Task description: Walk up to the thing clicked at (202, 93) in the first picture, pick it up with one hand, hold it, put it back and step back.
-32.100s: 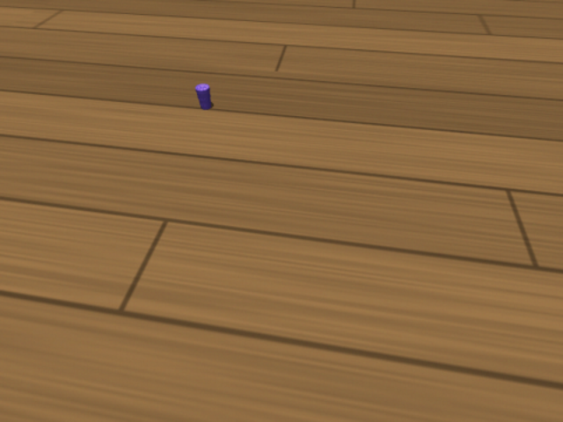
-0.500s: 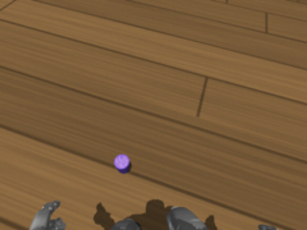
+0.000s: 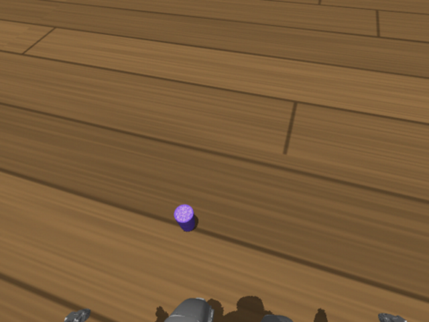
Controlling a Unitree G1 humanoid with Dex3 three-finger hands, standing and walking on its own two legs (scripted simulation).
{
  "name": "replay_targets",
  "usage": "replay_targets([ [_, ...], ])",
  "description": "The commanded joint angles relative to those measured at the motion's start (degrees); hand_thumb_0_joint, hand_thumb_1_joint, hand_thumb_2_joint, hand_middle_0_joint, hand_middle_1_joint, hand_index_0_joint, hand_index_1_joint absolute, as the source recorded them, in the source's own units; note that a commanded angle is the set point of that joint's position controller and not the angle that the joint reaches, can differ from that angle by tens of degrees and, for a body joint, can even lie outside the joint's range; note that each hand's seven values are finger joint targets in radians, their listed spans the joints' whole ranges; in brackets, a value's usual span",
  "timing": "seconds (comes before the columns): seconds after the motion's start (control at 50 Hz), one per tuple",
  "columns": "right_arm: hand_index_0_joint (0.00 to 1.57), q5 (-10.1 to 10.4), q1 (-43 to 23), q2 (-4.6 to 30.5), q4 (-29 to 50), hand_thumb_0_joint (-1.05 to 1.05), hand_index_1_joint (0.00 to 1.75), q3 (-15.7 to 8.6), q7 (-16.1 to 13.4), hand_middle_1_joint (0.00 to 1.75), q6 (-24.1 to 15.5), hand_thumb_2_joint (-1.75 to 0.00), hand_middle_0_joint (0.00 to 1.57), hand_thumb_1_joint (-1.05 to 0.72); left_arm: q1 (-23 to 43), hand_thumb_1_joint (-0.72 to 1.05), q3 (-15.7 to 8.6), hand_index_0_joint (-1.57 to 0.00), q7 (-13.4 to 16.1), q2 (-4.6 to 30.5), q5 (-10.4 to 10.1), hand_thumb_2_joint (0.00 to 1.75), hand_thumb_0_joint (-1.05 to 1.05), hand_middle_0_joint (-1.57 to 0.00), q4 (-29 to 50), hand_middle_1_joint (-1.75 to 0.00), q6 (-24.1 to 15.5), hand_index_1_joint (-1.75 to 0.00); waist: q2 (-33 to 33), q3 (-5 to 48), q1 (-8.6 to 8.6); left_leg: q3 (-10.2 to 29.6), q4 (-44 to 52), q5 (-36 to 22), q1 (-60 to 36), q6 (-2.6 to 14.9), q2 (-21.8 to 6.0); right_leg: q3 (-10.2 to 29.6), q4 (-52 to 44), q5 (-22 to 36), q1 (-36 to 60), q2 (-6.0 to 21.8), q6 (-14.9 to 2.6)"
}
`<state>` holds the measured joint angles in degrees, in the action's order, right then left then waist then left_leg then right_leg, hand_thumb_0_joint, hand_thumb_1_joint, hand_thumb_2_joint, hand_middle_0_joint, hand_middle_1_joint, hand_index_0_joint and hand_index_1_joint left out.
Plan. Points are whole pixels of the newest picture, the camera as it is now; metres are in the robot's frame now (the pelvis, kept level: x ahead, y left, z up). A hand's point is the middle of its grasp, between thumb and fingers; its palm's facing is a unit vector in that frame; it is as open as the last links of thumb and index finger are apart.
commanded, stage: step back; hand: left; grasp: from the side
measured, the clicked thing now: (186, 219) +0.59 +0.20 -0.70
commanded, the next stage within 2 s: none
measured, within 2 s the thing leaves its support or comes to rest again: neither
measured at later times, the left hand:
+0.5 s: hand out of the picture -0.06 +0.27 -0.16, palm faces +0.00 -0.91 -0.41, open 7.4 cm
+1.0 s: hand out of the picture -0.22 +0.27 -0.15, palm faces +0.05 -0.92 -0.38, open 7.4 cm
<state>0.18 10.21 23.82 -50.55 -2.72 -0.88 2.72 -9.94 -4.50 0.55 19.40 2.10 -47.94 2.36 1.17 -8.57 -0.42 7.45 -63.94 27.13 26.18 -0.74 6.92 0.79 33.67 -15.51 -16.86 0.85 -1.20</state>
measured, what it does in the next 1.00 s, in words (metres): walks backwards: left foot, then right foot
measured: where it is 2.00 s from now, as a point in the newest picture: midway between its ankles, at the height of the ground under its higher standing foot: outside the picture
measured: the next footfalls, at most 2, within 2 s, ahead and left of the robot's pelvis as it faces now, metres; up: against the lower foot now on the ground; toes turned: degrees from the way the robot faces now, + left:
left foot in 0.14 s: -0.03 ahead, +0.14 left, +0.00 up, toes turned +1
right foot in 0.48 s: -0.13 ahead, -0.13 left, +0.00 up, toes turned +2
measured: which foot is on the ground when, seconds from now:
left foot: up 0.00-0.12, down 0.14-0.52, up 0.54-0.80, down 0.82-1.00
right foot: down 0.00-0.16, up 0.18-0.46, down 0.48-0.84, up 0.86-1.00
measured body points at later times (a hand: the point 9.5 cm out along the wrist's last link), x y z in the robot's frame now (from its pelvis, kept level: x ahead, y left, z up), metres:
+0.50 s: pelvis -0.15 -0.01 -0.02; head -0.10 -0.01 +0.42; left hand -0.06 +0.31 -0.13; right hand -0.01 -0.32 -0.13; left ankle -0.07 +0.13 -0.73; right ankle -0.17 -0.13 -0.74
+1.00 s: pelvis -0.32 -0.01 +0.00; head -0.27 +0.01 +0.44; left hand -0.22 +0.31 -0.13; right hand -0.22 -0.32 -0.11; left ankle -0.27 +0.11 -0.73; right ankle -0.32 -0.15 -0.65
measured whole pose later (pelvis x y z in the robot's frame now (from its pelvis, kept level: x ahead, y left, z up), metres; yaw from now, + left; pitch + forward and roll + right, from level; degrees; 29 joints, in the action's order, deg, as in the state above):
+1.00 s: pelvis -0.32 -0.01 +0.00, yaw +2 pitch -2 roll -1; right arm -2.2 9.4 20.4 -50.2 -1.5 -0.2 2.4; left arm -8.1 -5.1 0.9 23.0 0.5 -47.3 3.9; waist -1.8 -9.6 0.0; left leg 1.3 -35.3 14.1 18.8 1.3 -0.4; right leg 8.0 68.6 -28.2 -28.5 -6.5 -0.4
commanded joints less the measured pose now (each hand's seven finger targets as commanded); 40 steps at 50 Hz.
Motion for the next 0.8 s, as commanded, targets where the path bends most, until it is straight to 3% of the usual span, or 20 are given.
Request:
replay_targets([
  [0.0, 0.2, -0.6, -0.8, 8.3, 5.4, 0.0, 0.3, -2.2, -0.9, 0.3, -1.8, -0.9, 0.2, -0.9, -0.7, 0.9, -3.8, -0.2, 1.7, 14.6, 0.2, 0.9, 0.0, -0.2, 6.8, -0.3, -1.8, -0.3, -11.2, 11.0, -2.9, -1.7, 12.3, 3.4, 3.6, -0.62, -3.9, 12.7, -5.1, 28.8, 17.0, 14.5, -11.81],
  [0.06, 0.2, -1.1, 4.1, 8.2, 3.8, 0.0, 0.3, -2.8, -0.6, 0.3, -2.1, -0.9, 0.2, -0.9, 2.2, 0.9, -3.6, -0.2, 1.5, 15.7, -0.5, 0.9, 0.0, -0.2, 8.0, -0.3, -1.0, -0.3, -12.1, 12.5, -0.34, -5.5, 28.5, -2.7, -5.8, 1.13, -5.7, 10.8, -1.4, 27.5, 13.0, 13.4, -9.8],
  [0.1, 0.2, -1.7, 7.1, 8.7, 2.4, 0.0, 0.3, -3.5, -0.4, 0.3, -2.6, -0.9, 0.2, -0.9, 2.6, 0.9, -2.8, -0.2, 0.9, 15.2, -1.2, 0.9, 0.0, -0.2, 8.4, -0.3, -0.2, -0.3, -8.3, 13.0, 1.51, -7.2, 39.8, -17.7, -14.3, 1.69, -5.5, 7.9, 2.9, 19.4, 5.9, 10.0, -5.9],
  [0.12, 0.2, -2.6, 5.6, 12.2, 3.5, 0.0, 0.3, -4.4, -0.3, 0.3, -2.9, -0.9, 0.2, -0.9, 0.7, 0.9, -2.4, -0.2, 0.7, 13.1, -1.3, 0.9, 0.0, -0.2, 8.9, -0.3, 0.0, -0.3, 0.2, 13.3, 0.53, 5.4, 41.3, -23.1, -17.8, 4.49, -14.2, 5.6, 8.3, 8.6, -1.9, 5.2, -2.81],
  [0.14, 0.2, -2.1, 1.9, 18.7, 4.8, 0.0, 0.3, -5.5, 0.3, 0.3, -2.7, -0.9, 0.2, -0.9, 2.4, 0.9, -2.3, -0.2, 0.9, 12.1, -1.8, 0.9, 0.0, -0.2, 9.4, -0.3, -0.2, -0.3, 12.5, 11.7, 0.7, 19.3, 44.0, -30.3, -15.8, 12.17, -26.0, -0.6, 16.7, -12.2, -9.6, -5.2, -0.14],
  [0.16, 0.2, -2.2, 1.8, 20.0, 5.4, 0.0, 0.3, -5.8, 0.3, 0.3, -2.9, -0.9, 0.2, -0.9, 6.8, 0.9, -3.6, -0.2, 1.5, 14.1, -1.0, 0.9, 0.0, -0.2, 8.9, -0.3, -0.3, -0.3, 12.3, 10.8, 4.51, 25.4, 44.7, -33.6, -9.3, 18.65, -29.9, 6.9, 28.8, -23.1, -7.5, -5.9, 0.39],
  [0.22, 0.2, -2.3, -3.6, 13.6, 5.7, 0.0, 0.3, -3.8, -0.8, 0.3, -2.9, -0.9, 0.2, -0.9, 1.7, 0.9, -3.3, -0.2, 1.4, 12.6, -2.2, 0.9, 0.0, -0.2, 6.4, -0.3, -0.1, -0.3, 6.2, 9.2, -0.41, 9.4, 38.6, -39.6, -13.0, 14.12, -22.3, 10.7, 38.5, -16.0, -12.3, -6.4, -0.79],
  [0.26, 0.2, -1.9, -3.9, 12.1, 6.4, 0.0, 0.3, -3.5, -1.0, 0.3, -2.9, -0.9, 0.2, -0.9, -1.3, 0.9, -3.6, -0.2, 1.1, 13.2, -1.8, 0.9, 0.0, -0.2, 5.3, -0.3, -0.4, -0.3, 7.0, 9.9, -0.84, 7.4, 36.0, -40.6, -16.2, 15.09, -21.7, 8.1, 35.9, -14.6, -12.0, -5.3, 0.86],
  [0.34, 0.2, -2.1, 0.4, 12.3, 6.8, 0.0, 0.3, -3.8, -1.1, 0.3, -2.6, -0.9, 0.2, -0.9, 1.0, 0.9, -3.5, -0.2, 0.6, 12.3, -1.3, 0.9, 0.0, -0.2, 6.2, -0.3, -0.9, -0.3, 7.7, 9.9, 2.65, 7.1, 34.3, -42.3, -20.1, 16.37, -22.1, 5.3, 24.5, -15.8, -10.8, -4.1, 2.72],
  [0.4, 0.2, -1.9, -1.6, 13.3, 7.7, 0.0, 0.3, -3.9, -0.9, 0.3, -1.9, -0.9, 0.2, -0.9, -2.1, 0.9, -3.3, -0.2, 0.3, 11.9, -1.3, 0.9, 0.0, -0.2, 4.7, -0.3, -1.4, -0.3, 10.4, 12.0, 1.57, 5.1, 32.8, -35.4, -17.9, 13.66, -19.9, 1.3, 8.3, -11.0, -3.5, -2.6, 1.63],
  [0.44, 0.2, -1.0, -4.6, 13.8, 8.2, 0.0, 0.3, -4.1, -0.8, 0.3, -1.0, -0.9, 0.2, -0.9, -7.7, 0.9, -3.4, -0.2, 0.3, 11.4, -0.8, 0.9, 0.0, -0.2, 1.5, -0.3, -1.8, -0.3, 10.1, 14.1, -1.47, 3.4, 29.0, -28.9, -12.1, 10.64, -18.5, -1.3, -7.9, 1.8, 6.7, -2.4, 0.2],
  [0.46, 0.2, -0.5, -3.7, 11.9, 8.1, 0.0, 0.3, -3.5, -0.6, 0.3, -0.8, -0.9, 0.2, -0.9, -7.6, 0.9, -3.9, -0.2, 0.3, 13.6, 0.0, 0.9, 0.0, -0.2, 1.4, -0.3, -2.2, -0.3, 6.5, 13.7, -0.89, 2.3, 26.8, -21.5, -5.1, 7.29, -15.7, 2.7, -8.4, 3.6, 11.2, -1.0, -0.95],
  [0.48, 0.2, -0.3, -2.6, 9.1, 8.8, 0.0, 0.3, -2.8, -0.5, 0.3, -0.7, -0.9, 0.2, -0.9, -6.8, 0.9, -5.2, -0.2, 0.2, 18.4, 0.7, 0.9, 0.0, -0.2, 2.1, -0.3, -2.5, -0.3, -7.2, 11.5, -0.17, -0.6, 17.2, -6.4, 7.7, 3.14, -7.7, 20.1, -10.8, 2.0, 13.5, 9.6, -4.81],
  [0.5, 0.2, -0.2, -6.1, 9.1, 9.4, 0.0, 0.3, -3.3, -1.5, 0.3, -0.5, -0.9, 0.2, -0.9, -2.9, 0.9, -6.3, -0.2, 0.2, 25.1, 0.4, 0.9, 0.0, -0.2, 4.5, -0.3, -2.1, -0.3, -19.4, 9.5, -3.48, -1.7, 2.7, 8.7, 4.7, 1.29, -1.8, 34.1, -15.8, 4.8, -1.8, 22.8, -16.06],
  [0.52, 0.2, -0.2, -5.4, 11.3, 8.8, 0.0, 0.3, -4.1, -1.5, 0.3, -0.5, -0.9, 0.2, -0.9, -0.2, 0.9, -5.9, -0.2, 0.5, 23.7, 0.3, 0.9, 0.0, -0.2, 6.2, -0.3, -2.5, -0.3, -15.2, 6.8, -2.03, 4.7, -5.1, 8.6, 1.1, 0.69, -3.2, 35.0, -16.2, 7.3, -8.2, 24.2, -17.39],
  [0.56, 0.2, 0.3, -0.7, 10.1, 6.1, 0.0, 0.3, -3.5, -1.2, 0.3, -0.7, -0.9, 0.2, -0.9, 5.8, 0.9, -4.2, -0.2, 0.9, 17.4, -0.1, 0.9, 0.0, -0.2, 6.7, -0.3, -2.6, -0.3, -6.2, 6.2, 1.83, 3.8, -8.1, 1.5, 1.8, 1.42, -0.7, 17.3, -9.5, 16.9, -4.6, 14.0, -11.9],
  [0.6, 0.2, -0.1, 0.6, 9.7, 5.8, 0.0, 0.3, -3.1, -1.2, 0.3, -1.2, -0.9, 0.2, -0.9, 5.7, 0.9, -4.5, -0.2, 1.1, 17.0, 0.4, 0.9, 0.0, -0.2, 7.2, -0.3, -2.2, -0.3, -8.8, 7.0, 0.97, 1.6, -6.6, 0.7, 0.3, 0.39, -1.0, 13.5, -7.5, 16.8, -3.5, 12.3, -10.86],
  [0.68, 0.2, -0.8, -1.7, 8.2, 6.5, 0.0, 0.3, -2.5, -1.1, 0.3, -1.5, -0.9, 0.2, -0.9, -1.2, 0.9, -3.9, -0.2, 1.6, 15.7, 0.6, 0.9, 0.0, -0.2, 6.4, -0.3, -1.6, -0.3, -10.9, 9.1, -3.22, -2.5, 10.7, 3.9, 2.7, -0.27, -2.6, 13.3, -5.2, 21.8, 10.2, 12.4, -10.83],
  [0.74, 0.2, -1.3, 2.1, 8.0, 5.3, 0.0, 0.3, -3.0, -0.7, 0.3, -1.7, -0.9, 0.2, -0.9, 1.1, 0.9, -3.6, -0.2, 1.6, 16.5, -0.2, 0.9, 0.0, -0.2, 7.5, -0.3, -0.9, -0.3, -12.7, 11.4, -0.99, -6.3, 26.2, -1.1, -5.7, 1.05, -5.0, 13.1, -2.5, 21.2, 8.3, 12.6, -9.48],
  [0.78, 0.2, -1.9, 5.7, 9.0, 3.7, 0.0, 0.3, -3.7, -0.6, 0.3, -2.1, -0.9, 0.2, -0.9, 1.6, 0.9, -2.7, -0.2, 1.2, 15.3, -0.8, 0.9, 0.0, -0.2, 8.3, -0.3, -0.1, -0.3, -8.7, 13.1, 0.74, -6.0, 40.6, -14.3, -14.7, 2.38, -5.9, 10.8, 3.4, 15.8, 2.7, 9.7, -5.74],
])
